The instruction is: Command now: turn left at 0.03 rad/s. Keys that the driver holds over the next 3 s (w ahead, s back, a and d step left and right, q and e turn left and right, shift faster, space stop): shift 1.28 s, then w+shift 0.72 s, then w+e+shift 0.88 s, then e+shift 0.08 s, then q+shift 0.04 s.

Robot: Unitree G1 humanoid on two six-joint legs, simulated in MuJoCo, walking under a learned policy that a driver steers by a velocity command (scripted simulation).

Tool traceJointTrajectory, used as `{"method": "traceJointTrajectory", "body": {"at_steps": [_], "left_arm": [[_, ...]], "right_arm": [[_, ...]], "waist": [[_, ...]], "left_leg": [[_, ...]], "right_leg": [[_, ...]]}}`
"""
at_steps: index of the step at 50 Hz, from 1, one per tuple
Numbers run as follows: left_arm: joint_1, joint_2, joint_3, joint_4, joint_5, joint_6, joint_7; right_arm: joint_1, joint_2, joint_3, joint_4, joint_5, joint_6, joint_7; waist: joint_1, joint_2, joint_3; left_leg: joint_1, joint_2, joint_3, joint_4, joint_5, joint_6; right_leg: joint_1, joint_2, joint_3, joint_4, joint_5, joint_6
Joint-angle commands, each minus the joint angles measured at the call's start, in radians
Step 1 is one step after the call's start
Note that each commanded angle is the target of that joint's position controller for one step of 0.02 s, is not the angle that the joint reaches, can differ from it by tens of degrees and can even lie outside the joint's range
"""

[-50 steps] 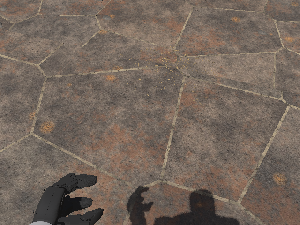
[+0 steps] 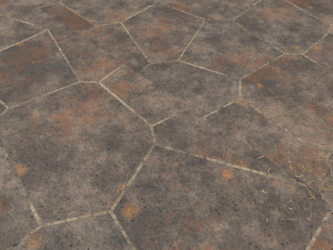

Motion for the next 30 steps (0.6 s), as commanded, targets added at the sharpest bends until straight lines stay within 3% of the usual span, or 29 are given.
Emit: {"method": "traceJointTrajectory", "body": {"at_steps": [1, 12, 30], "left_arm": [[-0.006, 0.127, 0.026, -0.035, -0.006, -0.017, 0.008], [0.012, 0.106, 0.024, 0.025, -0.011, -0.006, 0.002], [0.058, 0.089, 0.022, 0.107, -0.011, 0.002, 0.009]], "right_arm": [[-0.030, -0.088, -0.025, -0.035, 0.004, -0.017, -0.003], [-0.019, -0.094, -0.031, 0.071, 0.014, -0.006, -0.021], [-0.045, -0.087, -0.025, 0.207, 0.017, 0.005, -0.031]], "waist": [[0.008, -0.038, -0.009], [0.013, -0.005, -0.025], [0.009, -0.010, 0.017]], "left_leg": [[0.115, 0.049, -0.058, -0.048, 0.074, 0.035], [0.172, 0.063, -0.062, -0.032, 0.207, 0.032], [0.181, 0.058, -0.045, -0.068, 0.157, 0.019]], "right_leg": [[-0.095, -0.061, 0.068, -0.156, 0.016, -0.044], [-0.041, -0.029, 0.035, -0.138, 0.155, -0.046], [-0.022, -0.012, 0.023, -0.179, 0.127, -0.043]]}}
Next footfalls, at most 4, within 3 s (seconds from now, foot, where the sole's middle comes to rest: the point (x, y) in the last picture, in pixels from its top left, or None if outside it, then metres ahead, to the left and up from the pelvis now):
1.60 left None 0.18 0.15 -0.77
2.06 right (182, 227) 0.63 -0.03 -0.77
2.52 left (158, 143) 1.08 0.08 -0.77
2.94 right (221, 121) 1.24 -0.27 -0.78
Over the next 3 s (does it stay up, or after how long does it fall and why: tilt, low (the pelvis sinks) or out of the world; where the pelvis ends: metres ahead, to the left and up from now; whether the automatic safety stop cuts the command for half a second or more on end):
stays up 1.21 -0.17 -0.05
